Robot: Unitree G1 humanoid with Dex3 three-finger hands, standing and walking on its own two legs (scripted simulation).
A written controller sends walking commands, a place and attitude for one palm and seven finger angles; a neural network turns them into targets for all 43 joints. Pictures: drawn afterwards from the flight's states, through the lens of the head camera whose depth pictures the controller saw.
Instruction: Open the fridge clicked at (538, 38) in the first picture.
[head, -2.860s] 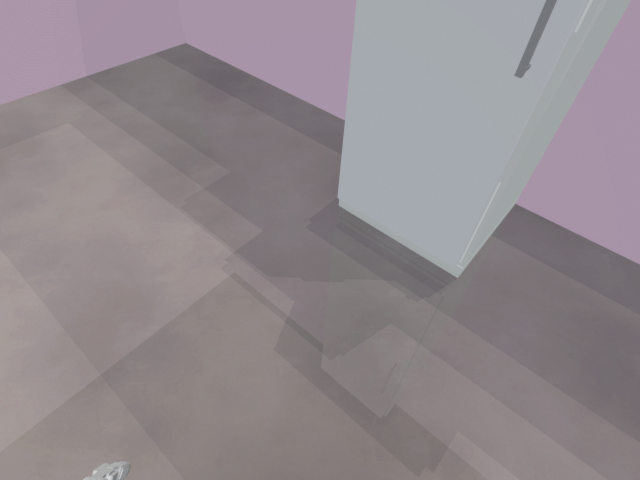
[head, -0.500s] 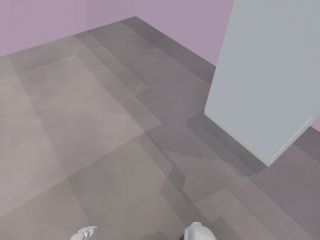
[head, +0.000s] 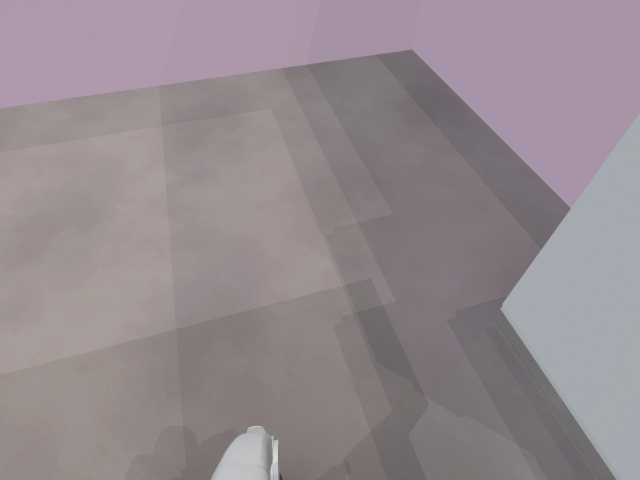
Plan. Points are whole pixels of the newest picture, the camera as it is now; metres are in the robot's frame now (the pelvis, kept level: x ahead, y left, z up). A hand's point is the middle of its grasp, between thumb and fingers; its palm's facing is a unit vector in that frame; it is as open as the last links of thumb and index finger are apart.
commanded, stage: walk to a spot facing it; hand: right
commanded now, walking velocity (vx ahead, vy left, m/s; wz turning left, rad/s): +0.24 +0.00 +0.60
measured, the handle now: out of the picture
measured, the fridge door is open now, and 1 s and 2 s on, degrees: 0 0 0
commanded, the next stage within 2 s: turn to face it in 0.10 s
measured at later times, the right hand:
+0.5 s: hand (431, 391) +0.30 -0.15 -0.18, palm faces -0.05 +0.98 -0.18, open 7.3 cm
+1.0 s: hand (474, 391) +0.30 -0.22 -0.16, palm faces +0.22 +0.94 -0.26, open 7.4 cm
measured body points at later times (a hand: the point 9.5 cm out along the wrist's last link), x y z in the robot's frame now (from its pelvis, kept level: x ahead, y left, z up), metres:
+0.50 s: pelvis +0.19 +0.02 -0.01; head +0.20 +0.01 +0.44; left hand +0.23 +0.26 -0.15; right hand +0.30 -0.20 -0.16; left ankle +0.18 +0.12 -0.74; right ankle +0.24 -0.09 -0.72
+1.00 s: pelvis +0.23 +0.01 +0.00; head +0.28 -0.01 +0.45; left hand +0.31 +0.25 -0.14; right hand +0.28 -0.27 -0.14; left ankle +0.23 +0.18 -0.68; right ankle +0.25 -0.08 -0.74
